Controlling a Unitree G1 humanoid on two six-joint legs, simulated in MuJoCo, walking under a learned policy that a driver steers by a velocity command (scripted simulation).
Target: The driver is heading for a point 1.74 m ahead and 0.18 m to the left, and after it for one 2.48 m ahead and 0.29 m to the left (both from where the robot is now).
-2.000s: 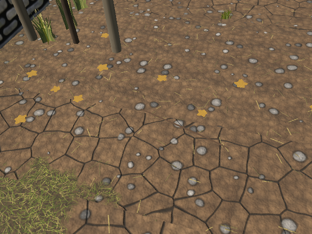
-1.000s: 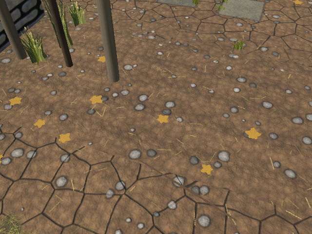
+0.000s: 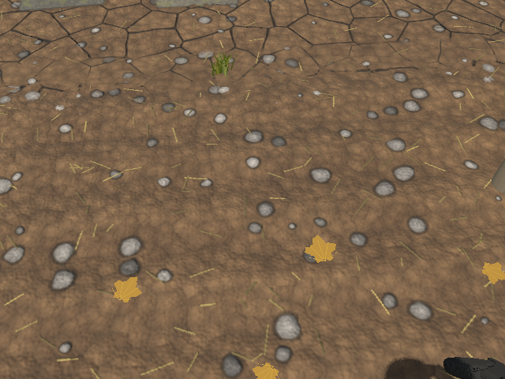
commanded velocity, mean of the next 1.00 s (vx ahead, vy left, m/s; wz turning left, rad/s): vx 0.02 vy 0.00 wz -0.11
